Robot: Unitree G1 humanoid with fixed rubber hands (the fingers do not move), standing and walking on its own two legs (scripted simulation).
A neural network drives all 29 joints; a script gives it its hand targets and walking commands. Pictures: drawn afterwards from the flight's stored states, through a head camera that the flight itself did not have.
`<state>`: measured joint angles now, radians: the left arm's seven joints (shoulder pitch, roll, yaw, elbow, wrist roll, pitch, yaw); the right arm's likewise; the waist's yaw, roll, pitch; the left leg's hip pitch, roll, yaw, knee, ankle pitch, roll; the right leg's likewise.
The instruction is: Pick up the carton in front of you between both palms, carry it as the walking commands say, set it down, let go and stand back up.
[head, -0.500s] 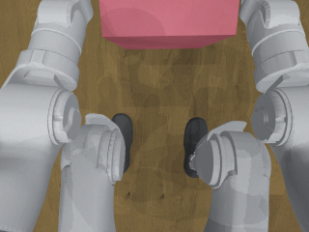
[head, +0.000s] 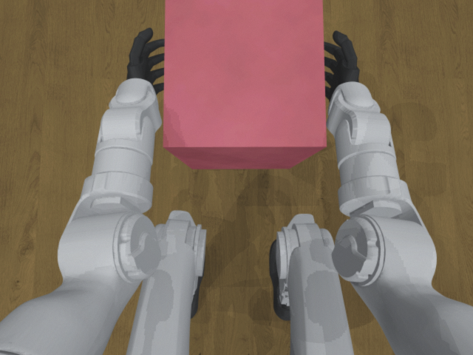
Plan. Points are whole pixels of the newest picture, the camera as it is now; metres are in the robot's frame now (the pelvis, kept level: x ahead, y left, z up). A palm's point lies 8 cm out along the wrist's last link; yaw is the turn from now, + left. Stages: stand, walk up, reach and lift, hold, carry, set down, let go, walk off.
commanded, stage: reach and lift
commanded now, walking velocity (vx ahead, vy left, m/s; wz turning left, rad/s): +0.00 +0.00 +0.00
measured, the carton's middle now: (242, 104) +0.52 +0.00 -0.14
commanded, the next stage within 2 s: none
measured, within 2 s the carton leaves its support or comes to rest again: neither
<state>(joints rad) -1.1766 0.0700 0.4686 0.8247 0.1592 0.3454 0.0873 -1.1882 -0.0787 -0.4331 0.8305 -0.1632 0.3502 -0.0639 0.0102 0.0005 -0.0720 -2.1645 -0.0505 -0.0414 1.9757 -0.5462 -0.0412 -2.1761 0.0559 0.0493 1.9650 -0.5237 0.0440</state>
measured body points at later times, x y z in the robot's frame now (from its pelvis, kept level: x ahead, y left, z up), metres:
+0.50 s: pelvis +0.02 +0.00 +0.11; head +0.24 +0.00 +0.50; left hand +0.49 +0.16 +0.06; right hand +0.50 -0.14 +0.06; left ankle +0.11 +0.13 -0.40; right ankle +0.12 -0.13 -0.40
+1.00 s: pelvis +0.07 +0.00 +0.25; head +0.17 +0.00 +0.69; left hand +0.44 +0.16 +0.22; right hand +0.44 -0.15 +0.22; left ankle +0.11 +0.13 -0.40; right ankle +0.11 -0.13 -0.40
